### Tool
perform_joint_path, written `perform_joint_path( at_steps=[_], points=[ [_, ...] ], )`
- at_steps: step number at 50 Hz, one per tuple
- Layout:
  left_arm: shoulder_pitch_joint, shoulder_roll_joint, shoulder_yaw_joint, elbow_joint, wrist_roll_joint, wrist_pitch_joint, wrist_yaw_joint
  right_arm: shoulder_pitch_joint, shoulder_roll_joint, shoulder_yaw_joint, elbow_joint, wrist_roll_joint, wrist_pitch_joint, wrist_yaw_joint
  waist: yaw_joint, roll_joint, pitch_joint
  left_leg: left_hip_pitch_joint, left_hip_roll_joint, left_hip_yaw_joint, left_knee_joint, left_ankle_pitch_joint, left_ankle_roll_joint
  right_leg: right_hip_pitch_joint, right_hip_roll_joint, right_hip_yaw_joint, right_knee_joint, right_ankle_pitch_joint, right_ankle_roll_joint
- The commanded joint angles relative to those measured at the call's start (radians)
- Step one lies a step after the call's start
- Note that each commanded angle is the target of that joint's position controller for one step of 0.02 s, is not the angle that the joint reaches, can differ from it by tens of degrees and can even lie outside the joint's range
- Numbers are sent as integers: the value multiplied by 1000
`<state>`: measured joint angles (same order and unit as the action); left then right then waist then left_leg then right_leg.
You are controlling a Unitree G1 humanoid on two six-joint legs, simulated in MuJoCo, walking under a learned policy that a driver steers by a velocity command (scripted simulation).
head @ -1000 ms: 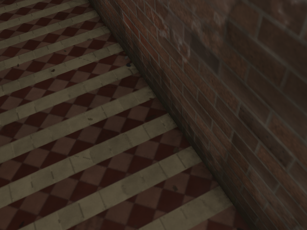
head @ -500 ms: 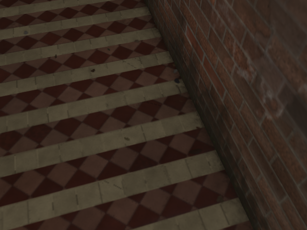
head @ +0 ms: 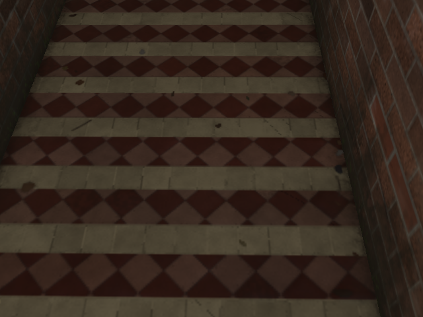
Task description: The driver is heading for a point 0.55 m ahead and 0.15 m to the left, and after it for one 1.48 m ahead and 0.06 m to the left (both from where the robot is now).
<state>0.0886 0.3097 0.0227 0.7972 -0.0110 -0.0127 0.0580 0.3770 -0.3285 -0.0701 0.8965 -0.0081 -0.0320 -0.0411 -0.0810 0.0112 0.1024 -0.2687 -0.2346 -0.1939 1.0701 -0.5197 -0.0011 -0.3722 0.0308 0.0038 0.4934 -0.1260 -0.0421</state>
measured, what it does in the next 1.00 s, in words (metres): walks ahead, turning left: left foot, then right foot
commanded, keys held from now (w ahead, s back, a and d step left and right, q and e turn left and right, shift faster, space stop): q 0.30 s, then w+q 0.16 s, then w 0.54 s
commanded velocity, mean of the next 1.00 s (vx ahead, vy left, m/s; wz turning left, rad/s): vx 0.25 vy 0.00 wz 0.40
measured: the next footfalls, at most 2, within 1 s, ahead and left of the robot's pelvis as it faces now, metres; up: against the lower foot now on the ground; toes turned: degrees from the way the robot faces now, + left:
left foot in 0.34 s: +0.05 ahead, +0.12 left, +0.00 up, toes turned +10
right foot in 0.92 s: +0.41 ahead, +0.04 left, +0.00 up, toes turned +20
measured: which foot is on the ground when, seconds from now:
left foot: up 0.00-0.32, down 0.34-0.94, up 0.96-1.00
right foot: down 0.00-0.34, up 0.36-0.90, down 0.92-1.00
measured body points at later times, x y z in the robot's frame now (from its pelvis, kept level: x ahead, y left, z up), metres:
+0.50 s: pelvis +0.04 +0.06 +0.01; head +0.04 +0.08 +0.46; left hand +0.06 +0.35 -0.12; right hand +0.19 -0.19 -0.10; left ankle +0.01 +0.12 -0.73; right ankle +0.11 -0.09 -0.67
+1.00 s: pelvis +0.28 +0.08 -0.01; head +0.31 +0.07 +0.44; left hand +0.36 +0.39 -0.09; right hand +0.33 -0.19 -0.16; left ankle +0.07 +0.13 -0.65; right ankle +0.37 +0.03 -0.73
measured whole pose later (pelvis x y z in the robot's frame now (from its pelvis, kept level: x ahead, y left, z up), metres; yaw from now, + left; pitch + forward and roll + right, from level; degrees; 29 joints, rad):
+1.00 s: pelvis +0.28 +0.08 -0.01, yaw +22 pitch +0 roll +0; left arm 0.11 0.27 0.04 0.77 0.02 -0.04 -0.01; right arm 0.45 -0.30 -0.04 1.00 -0.04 -0.05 0.00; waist -0.07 0.05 0.03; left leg -0.18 -0.10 -0.11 1.06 -0.39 0.10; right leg -0.39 0.04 -0.05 0.61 -0.22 -0.07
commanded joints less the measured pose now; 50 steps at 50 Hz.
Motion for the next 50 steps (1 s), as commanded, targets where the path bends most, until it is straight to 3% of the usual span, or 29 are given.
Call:
perform_joint_path(
  at_steps=[1, 3, 5, 9, 11, 12, 15, 16, 17, 18, 19, 20, 21, 23, 24, 25, 31, 32, 35, 37, 41, 43, 44, 45, 46, 47, 48, 49, 50],
  points=[
    [29, 76, 19, -51, -5, 7, -4, 54, -94, -22, -38, -24, 31, 13, 35, -67, -190, -152, 123, 84, 147, -18, 2, 253, -342, 274, -167, 409, -234],
    [61, 118, 26, -20, 22, 8, -2, 3, -61, -6, -59, -18, 67, 36, 46, -139, -134, -141, 117, 131, 78, 42, 8, 185, -278, 181, -203, 369, -216],
    [95, 136, 33, 2, 23, 9, -7, -23, -40, 6, -82, 1, 83, 52, 41, -161, -145, -133, 117, 156, -7, 58, 13, 198, -275, 130, -192, 395, -208],
    [93, 143, 35, 8, 22, 17, -17, -105, -37, 25, -114, -7, 96, 61, 49, -193, -138, -68, 170, 184, -178, 125, 30, 130, -293, 74, -207, 204, -172],
    [85, 152, 41, -6, 23, 24, -28, -141, -56, 25, -124, -7, 101, 67, 61, -214, -143, -18, 182, 214, -245, 136, 32, 98, -298, 48, -198, 101, -154],
    [97, 174, 48, -5, 21, 28, -28, -162, -59, 26, -133, -13, 104, 71, 64, -212, -131, -1, 187, 226, -279, 127, 35, 84, -314, 50, -194, 64, -148],
    [95, 185, 59, -18, 20, 34, -32, -170, -69, 22, -134, -11, 102, 74, 43, -164, -106, 109, 199, 225, -484, 199, 66, 28, -314, 16, -124, -67, -84],
    [145, 167, 60, -8, 30, 36, -32, -144, -73, 18, -127, -16, 96, 73, 40, -101, -124, 183, 198, 175, -549, 181, 85, -25, -300, -19, -34, -187, -43],
    [202, 123, 57, -2, 39, 44, -41, -119, -97, 13, -118, -18, 88, 68, 41, 101, -107, 224, 282, -5, -718, 118, 115, -126, -228, -118, 158, -406, 14],
    [102, 33, 26, -105, 34, 49, -43, -66, -256, -28, -150, -10, 87, 67, 16, 329, -108, 210, 544, -472, -876, -204, 238, -366, -42, -155, 399, -589, 74],
    [8, 111, 48, -118, 48, 49, -29, -27, -238, -32, -132, -23, 85, 62, -33, 177, -43, 119, 532, -510, -928, -305, 286, -383, -57, 14, 476, -475, 61],
    [15, 126, 58, -114, 31, 44, -33, -73, -187, -17, -129, -22, 84, 54, 17, 157, 6, 90, 488, -438, -932, -298, 269, -381, -76, 35, 480, -376, 52],
    [59, 117, 57, -87, 26, 34, -41, -123, -156, -10, -137, -14, 79, 50, 55, 157, 20, 79, 433, -349, -932, -189, 240, -348, -93, 34, 459, -291, 56],
    [116, 109, 57, -43, 53, 19, -52, -131, -119, -4, -145, -10, 56, 49, 68, 139, -31, 121, 361, -245, -908, 31, 233, -292, -99, 23, 475, -198, 63],
    [135, 104, 58, -32, 54, 14, -60, -125, -85, 7, -141, -15, 39, 53, 75, 104, -65, 148, 353, -220, -895, 94, 228, -276, -99, 15, 480, -176, 65],
    [132, 93, 56, -31, 52, 11, -65, -103, -79, 8, -133, -13, 26, 57, 69, 87, -78, 172, 353, -211, -893, 133, 234, -281, -99, 9, 469, -160, 68],
    [-1, 70, 54, -78, 48, -1, -78, 64, -91, 4, -63, -10, -5, 52, -6, 82, -40, 287, 391, -223, -920, 219, 265, -377, -109, -2, 333, -99, 85],
    [-20, 59, 49, -87, 46, -4, -74, 91, -106, -3, -43, -8, -11, 42, -13, 86, -25, 307, 407, -246, -924, 226, 272, -411, -109, 4, 331, -88, 93],
    [-80, 59, 46, -118, 36, -14, -74, 133, -101, -3, -15, -11, -24, 33, -19, 49, -15, 353, 425, -245, -914, 349, 279, -434, -105, 8, 299, -73, 96],
    [-102, 56, 39, -132, 43, -14, -84, 142, -107, -6, 7, -16, -25, 25, -17, 54, -6, 372, 418, -210, -894, 462, 271, -433, -94, -2, 277, -76, 94],
    [-163, 49, 26, -172, 33, -12, -94, 161, -109, -7, 38, -18, -22, 19, -25, 74, 17, 338, 407, -176, -858, 582, 241, -323, -65, -32, 175, -79, 62],
    [-106, 63, 31, -157, 30, -13, -91, 127, -108, -6, 39, -25, -21, 20, 14, 78, 10, 274, 397, -142, -826, 695, 204, -149, -33, -47, 108, -81, 33],
    [-13, 72, 38, -125, 27, -15, -83, 98, -117, -6, 37, -22, -24, 21, 63, 78, -34, 225, 376, -109, -754, 851, 178, 22, 6, -68, 77, -85, 15],
    [141, 88, 50, -67, 26, -20, -71, 81, -123, -5, 42, -16, -26, 23, 140, 37, -110, 181, 325, -57, -582, 991, 152, 234, 38, -78, 28, -51, -3],
    [312, 148, 70, -20, 34, -32, -56, 76, -108, 2, 38, -15, -33, 27, 216, -31, -211, 36, 257, -2, -317, 895, 125, 483, -69, 46, 3, -110, -37],
    [438, 276, 96, -3, 42, -32, -49, 175, -5, 22, 25, 1, -38, 35, 210, -307, -380, -218, 93, 102, 98, 293, 74, 723, -366, 543, -125, -316, -156],
    [397, 210, 85, 20, 21, -25, -57, 169, -85, 3, 52, -36, -35, 34, 165, -235, -352, -310, 100, 40, 235, 50, 97, 620, -411, 744, -236, -474, -167],
    [261, 153, 71, -7, 21, -28, -58, 78, -100, -1, 32, -42, -37, 41, 123, -164, -178, -366, 175, 62, 269, 139, 110, 461, -378, 632, -250, -549, -162],
    [170, 104, 59, -21, 28, -36, -62, 6, -83, 7, 15, -37, -43, 53, 108, -97, -97, -368, 224, 92, 234, 225, 107, 343, -331, 503, -276, -445, -164]
  ],
)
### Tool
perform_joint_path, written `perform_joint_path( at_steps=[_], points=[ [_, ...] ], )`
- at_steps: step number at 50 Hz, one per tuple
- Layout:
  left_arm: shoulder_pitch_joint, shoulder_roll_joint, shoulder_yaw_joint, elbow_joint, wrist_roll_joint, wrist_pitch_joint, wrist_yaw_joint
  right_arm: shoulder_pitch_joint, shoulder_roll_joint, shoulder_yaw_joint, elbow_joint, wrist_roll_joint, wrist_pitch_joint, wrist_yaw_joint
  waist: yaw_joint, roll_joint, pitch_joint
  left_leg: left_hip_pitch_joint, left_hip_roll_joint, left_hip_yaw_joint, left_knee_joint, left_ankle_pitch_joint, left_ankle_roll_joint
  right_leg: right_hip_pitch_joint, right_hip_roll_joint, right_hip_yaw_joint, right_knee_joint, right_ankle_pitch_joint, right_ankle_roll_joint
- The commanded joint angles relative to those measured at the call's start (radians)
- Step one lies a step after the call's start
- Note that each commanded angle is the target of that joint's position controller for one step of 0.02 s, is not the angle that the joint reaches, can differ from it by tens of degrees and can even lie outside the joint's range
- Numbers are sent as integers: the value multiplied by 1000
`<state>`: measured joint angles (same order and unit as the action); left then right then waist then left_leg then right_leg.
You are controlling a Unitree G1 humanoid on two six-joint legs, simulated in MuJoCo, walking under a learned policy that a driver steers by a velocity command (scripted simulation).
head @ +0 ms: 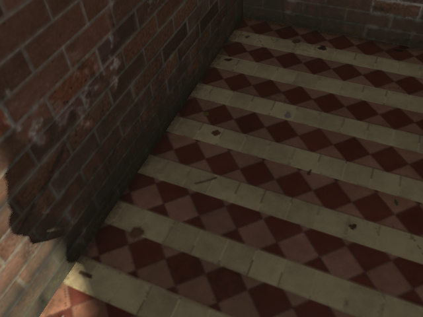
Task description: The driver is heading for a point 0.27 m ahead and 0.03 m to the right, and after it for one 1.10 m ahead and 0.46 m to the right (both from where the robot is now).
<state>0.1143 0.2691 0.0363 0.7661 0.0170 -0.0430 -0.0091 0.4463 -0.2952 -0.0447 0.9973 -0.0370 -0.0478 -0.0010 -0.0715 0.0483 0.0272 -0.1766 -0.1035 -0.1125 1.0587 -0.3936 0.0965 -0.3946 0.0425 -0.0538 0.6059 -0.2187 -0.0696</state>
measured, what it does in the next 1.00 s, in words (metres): walks ahead, turning right: left foot, then right foot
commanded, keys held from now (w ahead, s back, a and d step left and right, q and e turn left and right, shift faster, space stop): w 0.06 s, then e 0.90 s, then no key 0.04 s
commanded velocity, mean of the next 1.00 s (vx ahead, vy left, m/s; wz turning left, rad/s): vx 0.14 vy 0.00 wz -0.40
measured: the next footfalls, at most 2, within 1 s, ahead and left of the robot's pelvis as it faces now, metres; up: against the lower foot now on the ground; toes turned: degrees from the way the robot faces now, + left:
left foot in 0.36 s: +0.36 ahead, +0.06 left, +0.00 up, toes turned -10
right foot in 0.84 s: +0.21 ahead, -0.12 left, +0.00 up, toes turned -29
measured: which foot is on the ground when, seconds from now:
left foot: up 0.00-0.34, down 0.36-0.82, up 0.84-1.00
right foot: down 0.00-0.38, up 0.40-0.82, down 0.84-1.00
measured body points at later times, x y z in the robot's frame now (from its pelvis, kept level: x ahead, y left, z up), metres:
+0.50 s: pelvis +0.21 +0.00 +0.01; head +0.25 +0.01 +0.46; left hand +0.30 +0.26 -0.14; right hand +0.32 -0.27 -0.11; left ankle +0.32 +0.06 -0.72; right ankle +0.12 -0.09 -0.65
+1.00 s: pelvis +0.21 -0.04 +0.02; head +0.22 -0.08 +0.47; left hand +0.44 +0.16 -0.08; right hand +0.17 -0.32 -0.12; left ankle +0.30 +0.08 -0.65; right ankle +0.18 -0.10 -0.72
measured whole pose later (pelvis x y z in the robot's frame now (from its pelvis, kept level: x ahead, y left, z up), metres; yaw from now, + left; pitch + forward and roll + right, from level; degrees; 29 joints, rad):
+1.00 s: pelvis +0.21 -0.04 +0.02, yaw -30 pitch +1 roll +2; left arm 0.26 0.27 0.06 0.74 0.01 0.05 0.00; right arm 0.19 -0.29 -0.06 0.82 -0.03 0.04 -0.01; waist 0.00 0.03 0.03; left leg -0.51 0.01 0.01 1.01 -0.36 -0.03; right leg -0.24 0.05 0.04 0.46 -0.24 -0.07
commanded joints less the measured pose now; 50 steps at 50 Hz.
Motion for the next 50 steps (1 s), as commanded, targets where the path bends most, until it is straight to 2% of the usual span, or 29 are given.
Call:
perform_joint_path(
  at_steps=[1, 3, 7, 10, 12, 14, 16, 17, 18, 19, 20, 21, 22, 23, 24, 27, 30, 32, 38, 40, 41, 42, 43, 44, 45, 46, 47, 48, 50],
  points=[
    [121, 113, 35, 16, 7, -16, 4, -89, -96, -14, -91, -7, -26, 18, 81, -113, 8, -454, 124, 33, 200, 131, 4, 311, -300, 469, -404, -226, -129],
    [153, 77, 20, 56, 8, -37, 1, -78, -65, -7, -82, -14, -7, 25, 54, -113, 17, -411, 141, 63, 150, 158, -21, 251, -252, 357, -413, -2, -121],
    [246, 77, 12, 116, -7, -63, -3, -158, -14, 2, -120, -16, 15, 18, 32, -87, 31, -431, 127, 121, 7, 200, -84, 229, -239, 236, -361, 677, -148],
    [262, 74, 0, 135, -23, -63, 2, -287, 4, 15, -164, -9, 7, 21, 47, -132, 21, -311, 71, 163, -250, 348, -119, 170, -153, 154, -319, 848, -96],
    [278, 88, 3, 135, -30, -56, 7, -338, 10, 21, -177, 7, 12, 12, 68, -142, -10, -245, 41, 172, -363, 412, -108, 188, -133, 155, -271, 884, -62],
    [305, 113, 12, 141, -27, -49, 13, -361, -3, 23, -190, 7, 18, -3, 73, -151, -18, -208, 31, 156, -429, 411, -90, 210, -142, 203, -214, 895, -49],
    [277, 110, 17, 125, -15, -41, 23, -294, -36, 13, -171, 8, 22, -18, 47, -162, -47, -121, 32, 109, -502, 373, -74, 239, -145, 258, -136, 874, -32],
    [243, 116, 21, 111, -22, -36, 27, -226, -61, 4, -145, 9, 16, -29, 18, -158, -53, -48, 34, 105, -585, 406, -68, 233, -125, 272, -64, 826, -14],
    [238, 104, 20, 95, -34, -36, 25, -148, -105, -9, -132, -4, 2, -42, -9, -109, -101, 114, 118, 49, -635, 599, -47, 159, -83, 271, 70, 689, 15],
    [253, 60, 12, 47, -48, -33, 31, -71, -170, -17, -149, -9, -9, -53, -12, 33, -238, 320, 380, -154, -587, 1052, 10, 42, -11, 211, 312, 200, 34],
    [464, -4, 7, 72, -61, -5, 47, -112, -183, -20, -158, 18, 6, -41, 89, 188, -371, 398, 595, -338, -559, 1364, 173, -42, 91, 126, 537, -523, 31],
    [460, 95, 28, 114, -15, 27, 57, -164, -104, -11, -185, 44, 16, -31, 85, 28, -339, 276, 539, -321, -609, 1038, 185, -57, 37, 131, 598, -479, 30],
    [387, 81, 32, 105, 4, 42, 49, -247, -47, 4, -205, 42, 19, -36, 101, -7, -210, 148, 465, -238, -690, 747, 159, -84, 8, 126, 595, -401, 41],
    [333, 81, 39, 90, 17, 58, 38, -308, -28, 11, -218, 33, 25, -43, 111, -10, -137, 55, 416, -185, -758, 531, 124, -88, -17, 111, 575, -340, 58],
    [297, 80, 43, 75, 24, 71, 26, -322, -33, 12, -216, 27, 27, -53, 113, 30, -93, -15, 381, -119, -796, 474, 114, -79, -31, 101, 565, -293, 76],
    [297, 64, 45, 61, 20, 101, 5, -304, -47, 6, -200, 20, 25, -54, 118, 50, -97, -67, 350, -4, -817, 453, 129, -38, -33, 71, 524, -245, 100],
    [243, 54, 43, 31, 19, 123, 10, -287, -51, 1, -197, 24, 14, -59, 103, 53, -89, -50, 383, 16, -834, 368, 148, -79, -59, 58, 461, -213, 100],
    [206, 59, 44, 9, 7, 132, -2, -300, -57, -3, -207, 9, 20, -46, 98, 76, -98, -65, 378, 64, -828, 310, 140, -49, -67, 46, 397, -188, 91],
    [144, 67, 39, -54, -1, 130, -25, -274, -120, -32, -207, 3, 44, -25, 71, 93, -96, -73, 419, 118, -776, 210, 104, 76, -53, -22, 152, -214, 46],
    [189, 64, 40, -52, -2, 118, -27, -279, -138, -42, -207, 12, 54, -23, 103, 68, -95, -111, 409, 164, -699, 204, 49, 187, -34, -41, -30, -134, 15],
    [219, 84, 45, -43, 1, 108, -24, -247, -126, -45, -196, 10, 62, -20, 109, -6, -74, -164, 379, 210, -606, 157, -14, 245, -40, 19, -164, -77, -2],
    [221, 157, 59, -55, 11, 95, -12, -207, -66, -36, -201, 6, 72, -10, 99, -239, -33, -303, 271, 308, -365, -33, -97, 274, -236, 316, -364, -107, -43],
    [207, 301, 93, -87, 11, 92, -4, -274, -34, -26, -265, 10, 83, -27, 111, -369, 54, -490, 101, 248, -223, -223, -147, 172, -445, 628, -417, 71, -169],
    [242, 261, 93, -66, 19, 92, 12, -337, -61, -28, -277, 3, 92, -29, 132, -240, 56, -453, 132, 125, -69, -177, -139, 146, -406, 540, -382, 153, -210],
    [191, 208, 77, -70, 10, 90, 21, -313, -51, -28, -269, 19, 93, -22, 87, -200, 45, -440, 137, 92, -41, -88, -132, 138, -332, 443, -356, 154, -188],
    [124, 181, 70, -85, 7, 92, 21, -285, -57, -31, -252, 25, 83, -18, 54, -175, 37, -432, 137, 82, -47, -10, -124, 155, -264, 376, -345, 148, -150],
    [87, 168, 67, -102, 1, 88, 22, -262, -74, -37, -237, 12, 77, -15, 47, -191, 5, -433, 126, 92, -23, 32, -119, 201, -229, 342, -322, 234, -137],
    [87, 146, 62, -109, -5, 84, 19, -240, -81, -40, -227, 3, 74, -10, 49, -177, -41, -419, 119, 96, 4, 44, -123, 243, -215, 323, -296, 359, -142],
    [121, 134, 59, -105, -13, 74, 14, -229, -66, -37, -225, 12, 77, -6, 58, -132, -93, -409, 116, 99, 8, 49, -133, 314, -220, 305, -270, 487, -150]
  ],
)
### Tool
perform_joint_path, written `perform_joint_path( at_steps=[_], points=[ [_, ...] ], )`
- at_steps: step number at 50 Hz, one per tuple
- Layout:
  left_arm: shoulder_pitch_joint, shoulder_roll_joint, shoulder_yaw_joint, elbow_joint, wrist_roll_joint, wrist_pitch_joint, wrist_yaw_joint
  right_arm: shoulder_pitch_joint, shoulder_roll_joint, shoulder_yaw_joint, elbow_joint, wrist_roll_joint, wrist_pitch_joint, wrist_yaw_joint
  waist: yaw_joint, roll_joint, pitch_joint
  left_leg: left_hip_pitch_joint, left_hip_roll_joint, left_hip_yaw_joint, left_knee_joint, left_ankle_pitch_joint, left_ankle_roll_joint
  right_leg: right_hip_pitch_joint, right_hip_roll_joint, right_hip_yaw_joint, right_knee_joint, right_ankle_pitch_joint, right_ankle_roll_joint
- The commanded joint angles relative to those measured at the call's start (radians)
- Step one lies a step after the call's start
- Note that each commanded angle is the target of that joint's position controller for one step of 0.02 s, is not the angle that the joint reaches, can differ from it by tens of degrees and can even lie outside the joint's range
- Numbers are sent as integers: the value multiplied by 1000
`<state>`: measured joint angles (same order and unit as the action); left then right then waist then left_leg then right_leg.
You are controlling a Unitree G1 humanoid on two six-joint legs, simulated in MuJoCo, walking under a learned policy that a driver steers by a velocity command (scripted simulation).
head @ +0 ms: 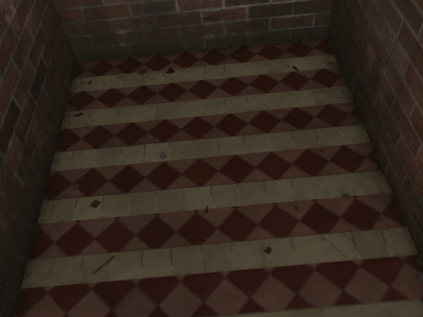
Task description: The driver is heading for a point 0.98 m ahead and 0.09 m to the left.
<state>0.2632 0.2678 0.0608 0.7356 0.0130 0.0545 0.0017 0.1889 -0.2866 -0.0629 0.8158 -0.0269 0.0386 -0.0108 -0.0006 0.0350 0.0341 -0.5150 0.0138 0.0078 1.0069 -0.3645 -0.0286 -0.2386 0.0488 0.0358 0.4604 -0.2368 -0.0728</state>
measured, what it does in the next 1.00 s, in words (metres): steps on the spot: left foot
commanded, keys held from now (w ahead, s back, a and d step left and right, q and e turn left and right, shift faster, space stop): no key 1.00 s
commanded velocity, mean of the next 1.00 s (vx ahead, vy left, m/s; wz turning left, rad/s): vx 0.00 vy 0.00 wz -0.12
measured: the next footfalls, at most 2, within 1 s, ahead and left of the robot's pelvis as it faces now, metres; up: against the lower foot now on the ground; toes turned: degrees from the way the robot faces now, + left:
left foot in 0.28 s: +0.05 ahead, +0.12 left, +0.00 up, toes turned -4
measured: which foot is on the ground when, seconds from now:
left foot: up 0.00-0.26, down 0.28-1.00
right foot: down 0.00-1.00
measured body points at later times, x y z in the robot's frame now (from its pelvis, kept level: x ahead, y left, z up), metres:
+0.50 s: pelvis +0.01 +0.02 +0.00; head +0.02 +0.03 +0.45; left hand +0.11 +0.27 -0.14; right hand +0.11 -0.23 -0.12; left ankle +0.01 +0.12 -0.74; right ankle +0.00 -0.08 -0.74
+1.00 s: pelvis +0.01 +0.03 +0.00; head +0.02 +0.03 +0.45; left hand +0.05 +0.27 -0.15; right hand +0.02 -0.22 -0.15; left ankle +0.01 +0.12 -0.74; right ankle +0.00 -0.08 -0.74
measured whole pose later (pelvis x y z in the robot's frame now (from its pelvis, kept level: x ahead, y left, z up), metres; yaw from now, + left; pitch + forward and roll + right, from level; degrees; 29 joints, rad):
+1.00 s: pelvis +0.01 +0.03 +0.00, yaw -4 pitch -2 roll +0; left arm 0.24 0.20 0.00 1.12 0.01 0.01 0.04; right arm 0.25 -0.20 0.00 1.09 -0.01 0.00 -0.03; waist 0.00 0.00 0.03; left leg -0.12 -0.04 0.00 0.36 -0.21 0.04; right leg -0.12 0.06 0.07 0.36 -0.20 -0.03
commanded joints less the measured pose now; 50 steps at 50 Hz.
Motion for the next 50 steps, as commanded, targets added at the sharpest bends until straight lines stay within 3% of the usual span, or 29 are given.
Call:
perform_joint_path(
  at_steps=[1, 8, 11, 13, 14, 15, 16, 17, 18, 20, 22, 25, 30, 40, 50],
  points=[
    [-9, 135, 34, -69, -8, -27, 5, 20, -64, -15, -49, 7, -6, 3, -4, -119, -101, -73, 2, -22, 30, 19, -12, 184, -228, 216, -120, 522, -149],
    [24, 140, 26, -42, 12, -26, 13, -17, -49, 4, -64, 17, 6, -9, 41, -161, -70, 86, -13, -11, -237, -43, 10, 157, -241, 251, -98, 495, -162],
    [-9, 139, 19, -32, 14, -26, 12, 11, -47, 8, -56, 26, 2, -19, 27, -157, -66, 206, -30, -3, -372, -38, 31, 106, -238, 274, -75, 518, -149],
    [-53, 126, 8, -25, 0, -27, 17, 66, -27, 15, -33, 22, -10, -25, -21, -120, -63, 365, -24, -4, -634, 159, 50, 39, -205, 265, -39, 440, -95],
    [-42, 96, -4, -25, -3, -34, 17, 73, -47, 15, -31, 8, -25, -31, -13, -69, -80, 472, 53, -91, -721, 266, 62, -26, -174, 258, -26, 308, -42],
    [3, 39, -20, -28, 1, -40, 14, 77, -105, 14, -39, -11, -39, -37, 21, 86, -118, 548, 247, -289, -766, 407, 98, -79, -94, 180, 73, 76, 0],
    [10, 54, -15, -9, -6, -28, 18, -4, -128, 12, -38, 10, -37, -29, 48, 170, -57, 371, 302, -309, -720, 567, 200, -18, 6, 74, 37, -146, 19],
    [14, 77, -14, 19, 4, -21, 20, -49, -67, 27, -50, 13, -42, -19, 49, 120, -53, 344, 267, -266, -714, 541, 207, 47, -20, 69, 31, -129, 28],
    [-5, 70, -15, 31, 5, -21, 18, -58, -55, 34, -46, 13, -45, -14, 45, 114, -44, 332, 208, -217, -705, 474, 168, 76, -23, 81, -30, -32, 27],
    [-41, 91, -12, 44, 10, -28, 10, -22, -68, 32, -25, 14, -45, -19, 21, 110, -39, 328, 134, -173, -703, 351, 109, 113, -53, 109, -81, 118, 33],
    [-13, 90, -14, 82, 5, -36, 9, -6, -76, 27, -6, 20, -43, -20, 16, 49, -22, 368, 102, -147, -703, 290, 96, 74, -72, 117, -85, 153, 34],
    [-15, 69, -21, 128, 2, -43, 20, 8, -60, 30, 24, 20, -41, -21, 6, -19, -11, 402, 95, -133, -685, 295, 98, 52, -82, 130, -124, 155, 36],
    [-18, 67, -24, 194, 0, -47, 26, 14, -53, 30, 79, 18, -44, -20, 1, -40, -8, 409, 87, -127, -690, 279, 98, 64, -92, 136, -148, 157, 33],
    [-3, 58, -37, 306, -2, -50, 34, 43, -34, 41, 184, 17, -44, -23, 5, -34, 6, 393, 75, -124, -707, 252, 93, 82, -106, 134, -161, 149, 24],
    [15, 29, -52, 374, -4, -51, 39, 92, -6, 55, 258, 17, -44, -27, 4, -30, 20, 379, 69, -123, -703, 251, 89, 77, -109, 125, -158, 146, 22]
  ],
)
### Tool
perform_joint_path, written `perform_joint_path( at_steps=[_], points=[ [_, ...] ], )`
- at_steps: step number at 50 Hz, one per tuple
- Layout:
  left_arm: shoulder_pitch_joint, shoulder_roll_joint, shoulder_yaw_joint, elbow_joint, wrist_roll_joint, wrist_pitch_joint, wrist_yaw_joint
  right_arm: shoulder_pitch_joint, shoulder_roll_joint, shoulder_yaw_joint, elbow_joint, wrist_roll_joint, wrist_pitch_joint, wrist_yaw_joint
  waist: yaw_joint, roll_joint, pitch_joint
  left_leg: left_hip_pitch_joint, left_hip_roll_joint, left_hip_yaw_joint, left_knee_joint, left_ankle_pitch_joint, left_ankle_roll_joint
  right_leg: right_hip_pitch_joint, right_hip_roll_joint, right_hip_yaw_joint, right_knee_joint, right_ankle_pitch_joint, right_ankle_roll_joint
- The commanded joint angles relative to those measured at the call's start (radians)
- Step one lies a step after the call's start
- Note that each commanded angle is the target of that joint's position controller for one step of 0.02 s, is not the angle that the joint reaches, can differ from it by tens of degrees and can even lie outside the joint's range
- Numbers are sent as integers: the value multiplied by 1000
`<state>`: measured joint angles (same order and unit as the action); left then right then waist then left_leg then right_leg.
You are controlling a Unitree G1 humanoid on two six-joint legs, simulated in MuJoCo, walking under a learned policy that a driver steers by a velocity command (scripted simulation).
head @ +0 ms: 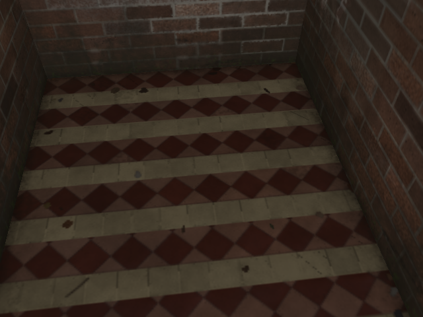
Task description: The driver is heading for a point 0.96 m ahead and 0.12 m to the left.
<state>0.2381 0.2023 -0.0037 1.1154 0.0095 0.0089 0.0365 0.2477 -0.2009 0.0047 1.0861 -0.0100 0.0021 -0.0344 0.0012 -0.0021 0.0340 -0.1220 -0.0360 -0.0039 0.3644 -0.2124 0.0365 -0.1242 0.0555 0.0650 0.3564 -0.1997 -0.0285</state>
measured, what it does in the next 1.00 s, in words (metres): walks ahead: right foot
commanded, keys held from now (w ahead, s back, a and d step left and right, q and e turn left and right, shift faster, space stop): no key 0.50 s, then w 0.50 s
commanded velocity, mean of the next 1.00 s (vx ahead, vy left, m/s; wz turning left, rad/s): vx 0.15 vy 0.00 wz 0.00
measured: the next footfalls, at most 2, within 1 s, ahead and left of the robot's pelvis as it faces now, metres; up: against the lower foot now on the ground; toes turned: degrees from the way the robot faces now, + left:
right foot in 0.82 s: +0.10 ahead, -0.12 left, +0.00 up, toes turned -2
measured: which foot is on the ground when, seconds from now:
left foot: down 0.00-0.82, up 0.84-1.00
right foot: down 0.00-0.60, up 0.62-0.80, down 0.82-1.00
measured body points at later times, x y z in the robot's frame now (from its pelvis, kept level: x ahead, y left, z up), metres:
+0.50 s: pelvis +0.00 +0.00 +0.00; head +0.01 +0.01 +0.45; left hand -0.01 +0.23 -0.16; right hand -0.01 -0.22 -0.16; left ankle -0.01 +0.10 -0.75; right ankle +0.00 -0.10 -0.75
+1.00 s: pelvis +0.13 -0.05 +0.00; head +0.14 -0.07 +0.45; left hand +0.07 +0.18 -0.14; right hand +0.17 -0.29 -0.16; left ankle +0.12 +0.08 -0.67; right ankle +0.06 -0.11 -0.75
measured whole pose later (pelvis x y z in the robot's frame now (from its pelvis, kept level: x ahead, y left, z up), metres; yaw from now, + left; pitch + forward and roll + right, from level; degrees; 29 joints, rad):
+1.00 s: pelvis +0.13 -0.05 +0.00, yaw +0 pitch +1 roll +1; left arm 0.45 0.16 0.03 1.10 0.02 -0.09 0.01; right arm 0.27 -0.21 -0.05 1.04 -0.04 -0.05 0.03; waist 0.01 0.03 -0.01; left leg -0.49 0.04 0.03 1.04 -0.26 0.07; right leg -0.05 0.06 -0.05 0.31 -0.27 -0.08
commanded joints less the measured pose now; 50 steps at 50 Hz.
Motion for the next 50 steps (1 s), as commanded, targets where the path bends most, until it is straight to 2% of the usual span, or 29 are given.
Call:
perform_joint_path(
  at_steps=[1, 25, 26, 28, 29, 30, 31, 32, 33, 34, 36, 38, 39, 40, 41, 42, 43, 44, 45, 46, 47, 48, 50],
  points=[
    [42, 91, 11, -1, 0, -6, 4, 38, -89, -12, -7, 0, -7, -4, 2, 7, 21, -15, 118, -111, -60, 99, 24, -39, -115, 95, -53, 109, -23],
    [97, 34, -3, 53, -1, -10, 12, 106, -31, -3, 55, -1, -10, -13, -1, 5, 37, -26, 113, -109, -47, 108, 26, -56, -115, 81, -34, 108, -21],
    [106, 27, -4, 56, 0, -9, 12, 116, -26, -2, 58, -3, -9, -12, -2, 6, 16, -19, 106, -109, -59, 25, 28, -50, -107, 77, -40, 39, -23],
    [105, 42, 4, 46, 4, -5, 11, 126, -61, -18, 55, -5, -2, -10, -8, 31, 38, -42, 88, -125, -62, -240, 51, -99, -61, 47, 14, -176, -40],
    [99, 44, 9, 34, 10, -3, 7, 137, -77, -28, 52, -5, 3, -8, -16, 56, 63, -61, 98, -163, -73, -407, 78, -158, -34, 30, 65, -307, -53],
    [77, 39, 10, 16, 18, -3, 1, 168, -86, -35, 52, -6, 7, -6, -33, 78, 104, -67, 135, -230, -106, -538, 112, -245, -16, 16, 125, -374, -59],
    [53, 14, 6, -5, 25, -9, -6, 211, -97, -42, 60, -6, 8, -5, -51, 121, 130, -52, 199, -326, -159, -628, 152, -313, 0, -25, 214, -359, -57],
    [34, -8, 1, -24, 34, -18, -13, 242, -108, -52, 69, -8, 6, -6, -59, 153, 148, -41, 277, -422, -211, -665, 196, -351, -8, -78, 304, -290, -50],
    [6, 2, 4, -45, 36, -30, -18, 246, -107, -57, 66, -11, 1, -4, -62, 140, 166, -63, 326, -474, -246, -632, 224, -374, -43, -87, 372, -244, -46],
    [-11, 16, 10, -62, 33, -41, -23, 238, -111, -61, 59, -16, -7, -1, -57, 118, 163, -61, 339, -484, -259, -573, 233, -395, -62, -79, 419, -254, -43],
    [-5, 22, 17, -82, 25, -59, -37, 207, -121, -69, 42, -17, -24, 4, -30, 98, 140, -53, 324, -422, -243, -465, 219, -386, -85, -76, 407, -266, -44],
    [29, 12, 23, -86, 13, -72, -43, 158, -114, -72, 24, -7, -35, 7, 8, 103, 125, -130, 260, -307, -203, -369, 179, -235, -64, -112, 276, -206, -46],
    [98, -4, 24, -65, 8, -75, -43, 122, -114, -73, 12, 1, -36, 8, 46, 94, 113, -212, 220, -243, -159, -349, 158, -87, -37, -147, 171, -123, -48],
    [188, -4, 32, -30, 4, -76, -39, 107, -107, -74, 3, 1, -38, 9, 78, 69, 100, -303, 177, -195, -85, -337, 143, 72, 2, -167, 102, -90, -46],
    [279, 25, 44, -5, 9, -80, -32, 93, -79, -66, -12, -5, -48, 12, 111, 0, 78, -406, 129, -133, 50, -308, 119, 220, -42, -87, 44, -128, -50],
    [403, 119, 67, 6, 23, -87, -21, 72, 3, -42, -47, -1, -60, 23, 153, -235, 21, -530, 9, 23, 393, -277, 69, 326, -298, 307, -157, -416, -102],
    [470, 175, 82, 34, 14, -74, -22, 58, -36, -53, -76, -22, -63, 32, 141, -272, 48, -647, -23, 47, 614, -355, 67, 280, -435, 586, -254, -587, -182],
    [358, 129, 71, 2, 16, -69, -22, 33, -66, -60, -83, -41, -63, 43, 78, -123, 134, -669, 51, -4, 733, -272, 76, 173, -425, 551, -247, -591, -194],
    [269, 106, 64, -34, 12, -78, -28, 22, -42, -55, -82, -36, -69, 53, 43, -55, 158, -657, 83, -23, 748, -170, 74, 108, -383, 451, -247, -478, -181],
    [221, 92, 59, -53, 10, -88, -30, 31, -27, -52, -75, -27, -76, 59, 16, -36, 146, -620, 104, -25, 730, -92, 61, 88, -336, 352, -257, -327, -162],
    [212, 70, 51, -57, 9, -99, -28, 32, -36, -56, -72, -29, -75, 65, 3, -33, 126, -597, 113, -12, 711, -46, 47, 94, -305, 277, -259, -192, -148],
    [227, 52, 45, -50, 9, -106, -26, 34, -41, -59, -69, -31, -70, 68, -2, -40, 104, -585, 111, 7, 705, -17, 36, 114, -275, 207, -250, -52, -138],
    [293, 52, 39, -23, -2, -116, -16, 2, -39, -62, -86, -34, -57, 70, -2, -58, 82, -621, 102, 39, 689, 10, 13, 166, -255, 129, -219, 206, -132]
  ],
)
